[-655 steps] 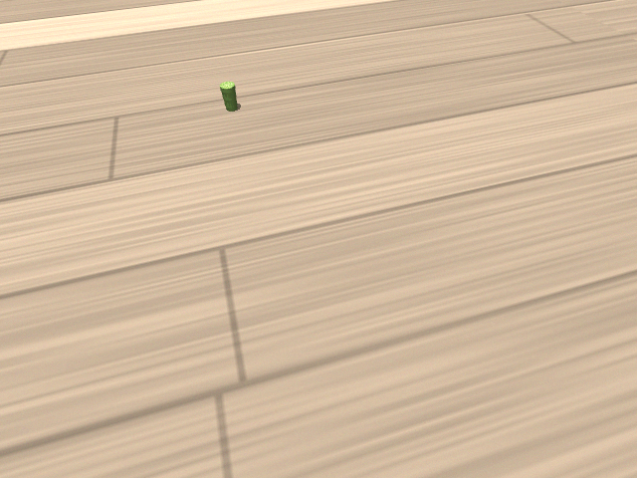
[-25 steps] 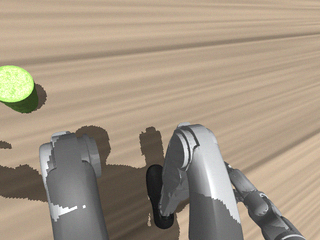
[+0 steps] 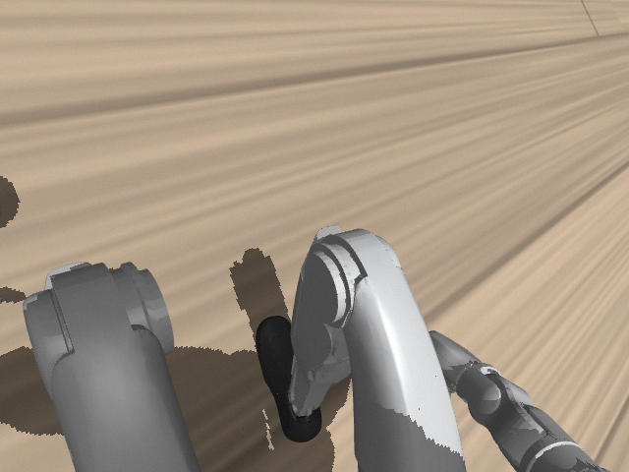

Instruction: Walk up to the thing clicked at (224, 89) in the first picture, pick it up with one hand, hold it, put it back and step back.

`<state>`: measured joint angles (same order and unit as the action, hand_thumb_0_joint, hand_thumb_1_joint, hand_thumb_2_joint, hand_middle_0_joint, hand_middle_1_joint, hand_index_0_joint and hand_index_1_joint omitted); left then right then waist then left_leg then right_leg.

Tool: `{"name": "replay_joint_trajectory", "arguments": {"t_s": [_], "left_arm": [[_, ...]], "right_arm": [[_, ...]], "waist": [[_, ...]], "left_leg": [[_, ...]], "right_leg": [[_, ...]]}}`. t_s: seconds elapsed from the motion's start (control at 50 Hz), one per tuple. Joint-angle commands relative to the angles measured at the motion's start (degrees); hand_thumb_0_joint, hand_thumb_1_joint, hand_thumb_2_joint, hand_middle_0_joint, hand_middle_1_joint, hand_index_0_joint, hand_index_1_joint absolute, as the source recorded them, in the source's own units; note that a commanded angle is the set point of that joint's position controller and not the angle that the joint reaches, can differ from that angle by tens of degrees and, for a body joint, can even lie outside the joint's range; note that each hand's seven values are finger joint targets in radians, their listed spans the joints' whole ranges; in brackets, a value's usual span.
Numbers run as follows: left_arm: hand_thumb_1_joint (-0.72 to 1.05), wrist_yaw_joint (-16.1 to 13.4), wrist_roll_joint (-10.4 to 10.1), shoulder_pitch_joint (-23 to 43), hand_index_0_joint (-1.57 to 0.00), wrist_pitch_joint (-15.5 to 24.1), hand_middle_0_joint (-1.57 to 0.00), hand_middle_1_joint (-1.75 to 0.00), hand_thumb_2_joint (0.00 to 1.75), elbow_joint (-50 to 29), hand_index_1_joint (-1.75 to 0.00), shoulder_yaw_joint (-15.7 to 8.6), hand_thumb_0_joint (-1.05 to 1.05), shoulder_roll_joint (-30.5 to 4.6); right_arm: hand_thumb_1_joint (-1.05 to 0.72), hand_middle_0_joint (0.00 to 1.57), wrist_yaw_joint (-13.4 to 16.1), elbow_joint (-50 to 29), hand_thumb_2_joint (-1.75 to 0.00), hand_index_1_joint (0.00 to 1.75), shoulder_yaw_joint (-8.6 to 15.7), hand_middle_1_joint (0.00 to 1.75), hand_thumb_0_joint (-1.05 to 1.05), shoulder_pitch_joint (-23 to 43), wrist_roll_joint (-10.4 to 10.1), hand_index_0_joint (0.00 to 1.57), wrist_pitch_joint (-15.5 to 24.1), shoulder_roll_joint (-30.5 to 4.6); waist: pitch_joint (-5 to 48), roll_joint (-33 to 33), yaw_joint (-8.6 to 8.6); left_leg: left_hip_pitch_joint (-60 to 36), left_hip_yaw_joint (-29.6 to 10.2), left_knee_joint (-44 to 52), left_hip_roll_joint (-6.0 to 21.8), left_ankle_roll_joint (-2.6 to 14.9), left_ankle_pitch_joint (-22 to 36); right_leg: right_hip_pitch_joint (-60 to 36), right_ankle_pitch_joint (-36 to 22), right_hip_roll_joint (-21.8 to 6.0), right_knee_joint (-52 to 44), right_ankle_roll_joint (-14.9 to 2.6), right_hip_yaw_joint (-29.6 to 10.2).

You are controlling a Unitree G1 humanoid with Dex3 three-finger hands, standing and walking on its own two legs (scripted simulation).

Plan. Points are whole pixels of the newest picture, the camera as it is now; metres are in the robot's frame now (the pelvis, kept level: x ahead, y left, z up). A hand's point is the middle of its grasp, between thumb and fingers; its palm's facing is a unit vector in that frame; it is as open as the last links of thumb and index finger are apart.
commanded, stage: close in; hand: left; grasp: from the side
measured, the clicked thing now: out of the picture +0.44 +0.31 -0.20
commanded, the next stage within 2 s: rest palm in 0.08 s
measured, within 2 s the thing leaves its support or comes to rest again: leaves its support in 1.28 s
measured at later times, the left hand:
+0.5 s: hand out of the picture +0.40 +0.31 -0.17, palm faces +0.42 -0.91 -0.01, open 15.8 cm
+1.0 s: hand out of the picture +0.42 +0.31 -0.17, palm faces +0.44 -0.90 -0.02, open 10.7 cm
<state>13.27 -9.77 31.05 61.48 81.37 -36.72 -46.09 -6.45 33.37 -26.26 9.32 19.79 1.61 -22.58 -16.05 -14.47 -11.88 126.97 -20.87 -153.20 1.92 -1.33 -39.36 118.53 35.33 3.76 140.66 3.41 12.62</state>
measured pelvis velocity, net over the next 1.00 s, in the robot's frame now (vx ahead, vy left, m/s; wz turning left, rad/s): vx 0.00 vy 0.01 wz -0.04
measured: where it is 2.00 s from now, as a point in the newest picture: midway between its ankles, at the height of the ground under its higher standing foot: (217, 435)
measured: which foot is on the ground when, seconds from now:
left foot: down 0.00-1.00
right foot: down 0.00-1.00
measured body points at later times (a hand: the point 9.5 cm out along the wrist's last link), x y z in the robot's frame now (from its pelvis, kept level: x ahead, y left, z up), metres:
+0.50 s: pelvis +0.00 +0.01 +0.00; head +0.22 +0.20 +0.34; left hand +0.37 +0.36 -0.17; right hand +0.18 -0.24 -0.03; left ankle +0.09 +0.13 -0.24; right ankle +0.14 -0.12 -0.24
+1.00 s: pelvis +0.00 +0.01 +0.00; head +0.23 +0.19 +0.34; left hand +0.40 +0.36 -0.17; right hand +0.17 -0.24 -0.03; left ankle +0.09 +0.13 -0.24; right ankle +0.14 -0.12 -0.24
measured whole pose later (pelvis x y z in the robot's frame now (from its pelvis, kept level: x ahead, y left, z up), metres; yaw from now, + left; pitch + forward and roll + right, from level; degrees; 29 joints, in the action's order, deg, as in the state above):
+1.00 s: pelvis +0.00 +0.01 +0.00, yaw -3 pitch +10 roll -18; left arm -0.8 -5.3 35.7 64.9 85.2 -32.8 -50.1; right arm -7.5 31.1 -30.9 11.1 22.0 -1.6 -21.7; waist -19.1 -17.2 -13.9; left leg 126.4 -23.8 -154.2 2.7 -0.8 -40.9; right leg 117.3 34.8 5.3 138.9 4.3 14.7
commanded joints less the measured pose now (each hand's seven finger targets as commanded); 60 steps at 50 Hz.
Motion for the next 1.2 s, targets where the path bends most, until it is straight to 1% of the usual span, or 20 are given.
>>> {"name": "replay_joint_trajectory", "arguments": {"t_s": [0.0, 0.02, 0.16, 0.22, 0.3, 0.34, 0.38, 0.44, 0.5, 0.58, 0.62, 0.64, 0.72, 0.76, 0.84, 0.9, 0.92, 1.02, 1.08, 1.18], "left_arm": [[-0.54, -1.92, -0.86, 10.44, -0.05, 5.47, -0.05, -0.06, 0.05, -6.14, -0.05, 1.65, 0.0, -10.07], [-0.52, -2.48, -1.23, 10.77, -0.05, 5.72, -0.04, -0.06, 0.06, -5.98, -0.05, 1.22, 0.0, -10.69], [-0.47, -6.25, 0.62, 10.0, -0.04, 7.48, -0.04, -0.07, 0.11, -4.91, -0.07, 1.57, 0.0, -11.72], [-0.39, -7.46, 1.37, 10.0, -0.05, 8.08, -0.07, -0.05, 0.15, -4.98, -0.07, 1.88, 0.0, -11.1], [-0.33, -9.12, 2.45, 9.89, -0.06, 8.44, -0.08, -0.07, 0.18, -5.68, -0.08, 2.16, 0.0, -12.13], [-0.32, -9.86, 2.59, 11.1, -0.07, 8.54, -0.09, -0.07, 0.19, -5.66, -0.09, 3.09, 0.0, -10.85], [-0.18, -10.48, 2.73, 11.61, -0.21, 8.73, -0.22, -0.2, 0.26, -5.67, -0.21, 3.54, 0.0, -11.08], [-0.08, -11.18, 3.01, 12.86, -0.28, 9.01, -0.3, -0.27, 0.34, -5.56, -0.28, 3.67, 0.0, -12.32], [-0.01, -11.86, 3.59, 13.93, -0.33, 9.07, -0.35, -0.32, 0.4, -4.79, -0.33, 4.8, 0.0, -11.35], [0.13, -12.48, 3.78, 12.56, -0.38, 8.56, -0.4, -0.38, 0.47, -3.6, -0.38, 4.48, 0.0, -12.04], [0.16, -12.98, 3.75, 13.0, -0.42, 8.23, -0.43, -0.41, 0.51, -3.07, -0.42, 4.54, 0.0, -11.33], [0.18, -13.11, 4.01, 13.53, -0.44, 8.27, -0.46, -0.43, 0.52, -3.01, -0.44, 4.63, 0.0, -12.19], [0.3, -13.51, 4.02, 12.75, -0.52, 8.07, -0.53, -0.52, 0.62, -3.16, -0.53, 3.61, 0.0, -13.31], [0.34, -13.79, 3.97, 13.36, -0.57, 8.09, -0.59, -0.57, 0.66, -3.23, -0.57, 3.61, 0.0, -13.8], [0.33, -13.84, 3.66, 14.54, -0.71, 7.93, -0.72, -0.73, 0.78, -3.7, -0.74, 3.49, 0.0, -13.75], [0.34, -13.91, 4.24, 15.4, -0.8, 7.68, -0.81, -0.83, 0.87, -3.7, -0.84, 4.11, 0.0, -13.87], [0.36, -14.03, 4.41, 15.48, -0.83, 7.53, -0.84, -0.87, 0.9, -3.29, -0.88, 3.75, 0.0, -14.94], [0.37, -14.5, 4.57, 16.12, -0.98, 7.12, -0.99, -1.05, 1.05, -3.42, -1.06, 4.23, 0.0, -14.25], [0.36, -14.98, 4.51, 15.87, -1.07, 7.14, -1.07, -1.15, 1.14, -3.41, -1.16, 3.15, 0.0, -15.54], [0.31, -14.8, 5.09, 16.28, -1.1, 6.78, -1.11, -1.24, 1.23, -6.7, -1.27, 3.83, 0.0, -15.16]], "right_arm": [[-0.93, 0.2, 0.72, -1.93, -0.91, 0.3, 6.1, 0.3, 0.0, 0.14, 0.31, 0.2, -0.44, -20.0], [-0.93, 0.2, 0.66, -2.28, -0.9, 0.3, 5.68, 0.3, 0.0, 0.15, 0.29, 0.2, -0.51, -19.8], [-0.91, 0.2, 0.23, -2.66, -0.9, 0.3, 4.81, 0.3, 0.0, 0.8, 0.97, 0.2, -1.04, -19.76], [-0.91, 0.2, 0.12, -2.47, -0.91, 0.3, 4.65, 0.3, 0.0, 0.82, 1.38, 0.2, -1.56, -20.12], [-0.9, 0.2, 0.0, -2.61, -0.91, 0.3, 4.2, 0.3, 0.0, 1.1, 1.77, 0.2, -2.18, -20.07], [-0.9, 0.2, -0.16, -2.79, -0.91, 0.3, 4.44, 0.3, 0.0, 1.25, 1.83, 0.2, -2.35, -20.56], [-0.9, 0.2, -0.31, -2.58, -0.9, 0.3, 4.22, 0.3, 0.0, 1.24, 1.97, 0.2, -2.34, -20.47], [-0.89, 0.2, -0.36, -2.28, -0.9, 0.3, 3.68, 0.3, 0.0, 1.09, 2.11, 0.2, -2.62, -20.2], [-0.89, 0.2, -0.46, -2.03, -0.9, 0.3, 3.46, 0.3, 0.0, 1.15, 2.36, 0.2, -2.77, -20.14], [-0.87, 0.2, -0.35, -2.38, -0.9, 0.3, 3.14, 0.3, 0.0, 1.34, 2.42, 0.2, -3.08, -19.87], [-0.88, 0.2, -0.42, -2.43, -0.9, 0.3, 3.06, 0.3, 0.0, 1.2, 2.52, 0.2, -3.3, -19.85], [-0.88, 0.2, -0.35, -2.6, -0.9, 0.3, 2.98, 0.3, 0.0, 1.73, 2.38, 0.2, -3.34, -20.18], [-0.87, 0.2, -0.28, -3.03, -0.89, 0.3, 2.75, 0.3, 0.0, 1.76, 2.36, 0.2, -3.65, -19.93], [-0.87, 0.2, -0.26, -3.26, -0.9, 0.3, 2.6, 0.3, 0.0, 1.75, 2.33, 0.2, -3.73, -19.9], [-0.87, 0.2, -0.04, -3.11, -0.9, 0.3, 2.61, 0.3, 0.0, 1.59, 2.33, 0.2, -3.85, -20.09], [-0.88, 0.2, -0.02, -3.02, -0.9, 0.3, 2.55, 0.3, 0.0, 1.42, 2.34, 0.2, -3.95, -20.05], [-0.88, 0.2, 0.02, -3.13, -0.9, 0.3, 2.35, 0.3, 0.0, 1.15, 2.3, 0.2, -4.04, -19.99], [-0.88, 0.2, -0.03, -3.04, -0.9, 0.3, 2.29, 0.3, 0.0, 0.95, 2.42, 0.2, -4.3, -19.88], [-0.88, 0.2, -0.15, -3.28, -0.9, 0.3, 2.34, 0.3, 0.0, 0.93, 2.26, 0.2, -4.42, -20.26], [-0.91, 0.2, -0.11, -3.0, -0.91, 0.3, 2.75, 0.3, 0.0, 0.82, 2.27, 0.2, -4.6, -19.96]], "waist": [[30.02, 26.8, -5.54], [30.13, 26.05, -5.37], [28.53, 27.85, -4.83], [28.97, 29.01, -5.68], [28.89, 30.46, -5.69], [27.9, 30.23, -6.87], [28.17, 30.37, -7.18], [28.09, 30.39, -7.51], [27.68, 29.83, -8.55], [28.24, 28.73, -7.51], [28.01, 28.72, -8.09], [26.93, 28.8, -8.22], [27.84, 28.89, -7.54], [28.05, 28.87, -7.78], [27.97, 29.04, -8.41], [27.59, 29.1, -8.85], [27.46, 29.38, -8.64], [27.88, 29.84, -8.85], [27.53, 29.59, -8.37], [28.97, 31.73, -8.14]], "left_leg": [[-19.63, 5.71, 19.08, 2.9, 0.12, 0.9], [-18.69, 6.07, 18.51, 2.64, 0.4, 0.39], [-19.12, 5.56, 18.92, 3.05, 0.07, 1.81], [-21.19, 4.51, 19.24, 3.34, -0.48, 3.61], [-21.93, 4.23, 19.27, 3.53, -0.74, 4.93], [-22.34, 3.51, 19.85, 3.71, -0.89, 4.21], [-22.18, 3.73, 19.21, 3.59, -0.74, 4.13], [-21.82, 3.61, 18.83, 3.63, -0.59, 4.3], [-21.98, 3.19, 18.69, 3.69, -0.63, 4.37], [-21.65, 3.57, 18.3, 3.69, -0.4, 5.16], [-21.86, 3.45, 18.36, 3.72, -0.41, 5.49], [-21.24, 3.04, 18.83, 3.78, -0.44, 4.48], [-21.47, 3.15, 18.76, 3.96, -0.41, 4.97], [-20.86, 3.52, 18.29, 3.81, -0.15, 4.83], [-21.46, 3.29, 18.41, 4.18, -0.2, 4.39], [-21.42, 2.94, 18.79, 4.3, -0.26, 3.95], [-20.83, 3.06, 18.79, 4.19, -0.16, 3.62], [-21.88, 2.87, 18.77, 4.28, -0.26, 4.91], [-21.19, 2.55, 19.21, 4.36, -0.27, 4.09], [-22.99, 3.05, 19.19, 4.41, -0.48, 6.81]], "right_leg": [[-12.61, -4.71, 1.87, -10.58, -3.39, 7.5], [-13.25, -4.35, 2.07, -11.19, -3.29, 7.41], [-13.8, -5.6, 2.35, -10.54, -3.49, 7.79], [-13.98, -7.16, 2.29, -9.78, -3.39, 8.28], [-14.37, -8.2, 2.5, -9.6, -3.51, 8.57], [-13.53, -7.86, 2.32, -9.53, -3.41, 9.0], [-14.2, -8.14, 2.45, -9.83, -3.24, 8.77], [-14.43, -8.51, 2.55, -9.95, -3.16, 8.82], [-14.23, -8.86, 2.59, -10.01, -3.07, 9.0], [-15.09, -9.36, 2.93, -10.61, -3.12, 8.85], [-15.27, -9.67, 3.04, -10.79, -3.08, 9.0], [-14.3, -8.79, 2.9, -10.64, -3.09, 9.24], [-15.27, -9.0, 3.08, -10.75, -3.18, 9.14], [-15.57, -9.08, 3.23, -11.03, -3.17, 9.11], [-15.21, -8.89, 3.32, -11.11, -3.16, 9.07], [-14.95, -8.45, 3.29, -11.22, -3.13, 9.23], [-15.05, -8.21, 3.32, -11.31, -3.23, 9.21], [-15.22, -9.31, 3.38, -11.25, -3.24, 9.21], [-15.19, -8.55, 3.21, -11.19, -3.24, 9.35], [-15.96, -10.65, 3.17, -10.97, -3.28, 9.02]]}}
